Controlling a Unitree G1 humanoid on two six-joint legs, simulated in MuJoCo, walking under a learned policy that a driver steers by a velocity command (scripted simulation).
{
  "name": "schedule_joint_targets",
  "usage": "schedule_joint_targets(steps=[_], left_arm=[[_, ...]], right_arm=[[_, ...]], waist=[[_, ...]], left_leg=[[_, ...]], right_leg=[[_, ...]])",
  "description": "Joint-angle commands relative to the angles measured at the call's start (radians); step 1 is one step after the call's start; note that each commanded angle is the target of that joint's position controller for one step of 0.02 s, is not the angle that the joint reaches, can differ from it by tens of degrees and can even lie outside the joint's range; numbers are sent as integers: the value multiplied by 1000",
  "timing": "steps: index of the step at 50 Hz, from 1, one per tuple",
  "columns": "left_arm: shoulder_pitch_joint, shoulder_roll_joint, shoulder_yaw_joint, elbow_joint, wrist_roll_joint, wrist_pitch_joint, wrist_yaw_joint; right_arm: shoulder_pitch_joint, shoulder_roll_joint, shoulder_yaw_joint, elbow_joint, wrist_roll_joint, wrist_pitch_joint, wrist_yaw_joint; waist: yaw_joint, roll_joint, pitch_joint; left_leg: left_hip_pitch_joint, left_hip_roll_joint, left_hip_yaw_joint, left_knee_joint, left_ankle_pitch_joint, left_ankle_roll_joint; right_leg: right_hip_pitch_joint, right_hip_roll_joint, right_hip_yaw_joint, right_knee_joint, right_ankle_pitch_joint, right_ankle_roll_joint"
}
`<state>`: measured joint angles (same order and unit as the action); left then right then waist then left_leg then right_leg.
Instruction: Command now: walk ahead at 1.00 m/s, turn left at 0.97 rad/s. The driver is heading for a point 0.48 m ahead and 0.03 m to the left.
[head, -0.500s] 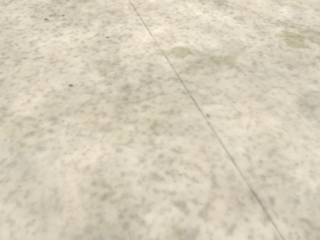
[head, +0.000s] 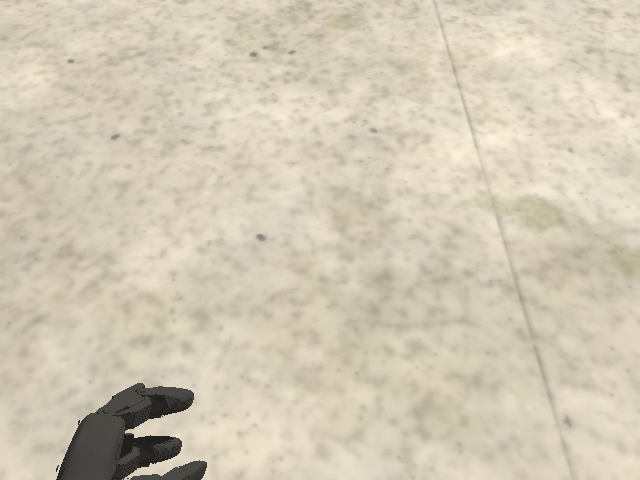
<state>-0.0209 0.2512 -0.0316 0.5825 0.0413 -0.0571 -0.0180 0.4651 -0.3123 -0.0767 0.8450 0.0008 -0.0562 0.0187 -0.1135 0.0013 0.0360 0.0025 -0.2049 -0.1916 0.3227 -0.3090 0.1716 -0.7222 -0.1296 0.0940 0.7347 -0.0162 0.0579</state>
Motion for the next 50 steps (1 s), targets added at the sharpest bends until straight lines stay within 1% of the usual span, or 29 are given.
schedule_joint_targets(steps=[1,3,4,5,6,7,8,9,10,11,13,15,18,21,24,25,26,27,28,29,30,31,33,37,43,46,47,48,50], left_arm=[[-90,98,26,-85,-16,-13,1],[-3,143,45,-63,-17,-18,12],[123,194,68,-28,-21,-21,24],[327,234,89,17,-22,-25,40],[551,301,118,54,3,-29,63],[512,369,129,49,46,-28,60],[391,313,134,37,24,-20,51],[308,213,114,24,13,-14,47],[293,165,103,44,12,-11,42],[318,150,97,72,13,-12,42],[366,116,88,135,-4,-31,33],[385,96,82,167,-18,-52,19],[329,122,83,180,-21,-74,7],[349,163,88,200,-32,-78,7],[395,231,101,219,-44,-53,23],[402,230,99,221,-46,-41,32],[397,227,97,215,-54,-33,35],[490,137,84,199,-34,-21,31],[650,104,63,181,-81,5,35],[561,169,70,186,-57,15,43],[479,152,66,171,-57,16,41],[433,141,62,175,-37,19,40],[447,115,60,191,-12,57,34],[446,49,53,204,-24,85,34],[317,52,55,203,-25,104,49],[317,50,50,214,-7,85,53],[324,95,52,207,8,69,57],[247,151,65,203,-12,65,54],[198,77,47,207,-23,55,44]], right_arm=[[-39,-182,-52,-74,4,-19,-4],[-70,-204,-58,-84,0,-17,-12],[-89,-235,-64,-87,-9,-17,-11],[-144,-256,-66,-96,-13,-22,-5],[-172,-155,-37,-123,-14,-35,-4],[-64,4,7,-173,29,-33,-5],[-87,-67,17,-173,8,-17,-14],[-165,-120,6,-163,-15,-2,-10],[-204,-126,4,-163,-28,8,4],[-242,-111,5,-173,-37,18,21],[-274,-58,22,-209,-42,45,46],[-332,-34,35,-250,-44,58,56],[-393,-25,49,-297,-45,47,55],[-448,-6,65,-285,-40,29,80],[-311,-48,50,-220,-65,20,65],[-184,-68,39,-172,-74,11,53],[-94,-95,28,-133,-87,0,37],[-110,-167,15,-122,-81,-4,18],[-107,-213,-2,-164,-39,-2,8],[-125,-160,-4,-193,3,13,-14],[-207,-112,13,-183,10,16,-24],[-244,-53,32,-160,5,18,-28],[-251,-20,47,-130,0,17,-37],[-274,-23,46,-95,-29,-2,-17],[-252,-17,43,-45,-32,25,-7],[-244,6,51,-31,-23,44,-22],[-213,38,59,-31,-22,44,-26],[-143,54,58,-11,-6,52,-28],[-178,18,49,19,-19,59,-28]], waist=[[20,38,13],[67,48,-42],[132,41,-127],[260,28,-220],[343,-59,-342],[217,-367,-428],[183,-329,-348],[182,-180,-213],[173,-71,-132],[168,-50,-87],[141,-94,-25],[124,-72,17],[74,-77,57],[93,-77,50],[38,-104,-45],[-12,-104,-107],[-58,-76,-146],[29,128,-228],[77,214,-534],[25,44,-579],[57,35,-407],[93,-19,-270],[139,-4,-158],[176,33,-183],[128,96,-122],[143,33,-55],[122,-58,-45],[51,-170,-24],[59,-127,7]], left_leg=[[-198,214,-219,-81,492,67],[-140,217,-239,33,649,23],[-117,208,-230,187,770,-1],[-192,174,-197,420,771,-24],[-350,123,-128,748,508,-33],[-654,16,-15,1018,-235,-61],[-775,110,36,1097,-131,-45],[-787,171,70,1072,-28,-50],[-765,209,91,1028,17,-59],[-749,237,97,1005,24,-65],[-762,284,101,989,34,-77],[-796,295,113,967,81,-87],[-700,250,161,704,197,-112],[-440,172,286,363,396,-96],[-257,99,284,278,335,-46],[-130,99,243,230,363,-19],[-5,136,202,131,484,-1],[206,374,8,261,1113,28],[517,678,-361,364,1626,249],[401,616,-302,274,1452,228],[234,549,-213,192,1218,202],[84,494,-165,132,1060,157],[-147,437,-79,53,1020,110],[-290,376,42,11,970,87],[-369,355,2,-45,328,35],[-455,317,-33,-5,29,-43],[-466,268,0,71,-7,-83],[-354,163,99,88,-11,-107],[-171,192,83,67,115,-120]], right_leg=[[275,90,-76,-148,115,-17],[424,132,-61,-222,36,-31],[560,155,-61,-206,-71,-42],[779,134,-68,-200,-143,-54],[1021,-46,104,-195,-455,-82],[1185,-334,658,-409,-785,-160],[1071,-327,825,-502,-929,-187],[932,-276,629,-491,-858,-180],[819,-231,453,-481,-659,-171],[749,-189,322,-491,-514,-153],[669,-162,168,-525,-364,-136],[631,-158,50,-550,-112,-138],[536,-97,-165,-546,409,-141],[488,-34,-274,-550,490,-115],[612,-65,-277,-310,760,-111],[611,-69,-276,-137,743,-106],[551,-30,-292,87,557,-93],[352,90,-307,445,-427,-73],[153,147,-124,805,-689,-51],[164,114,-30,775,-537,-52],[141,83,-41,689,-467,-46],[152,55,-50,576,-448,-41],[289,49,-55,444,-430,-35],[435,71,-81,239,-365,-36],[515,97,-97,-24,-263,-55],[630,73,-59,-299,-199,-89],[636,-57,86,-400,-173,-113],[467,-134,170,-453,-200,-172],[326,-58,112,-480,-335,-135]])
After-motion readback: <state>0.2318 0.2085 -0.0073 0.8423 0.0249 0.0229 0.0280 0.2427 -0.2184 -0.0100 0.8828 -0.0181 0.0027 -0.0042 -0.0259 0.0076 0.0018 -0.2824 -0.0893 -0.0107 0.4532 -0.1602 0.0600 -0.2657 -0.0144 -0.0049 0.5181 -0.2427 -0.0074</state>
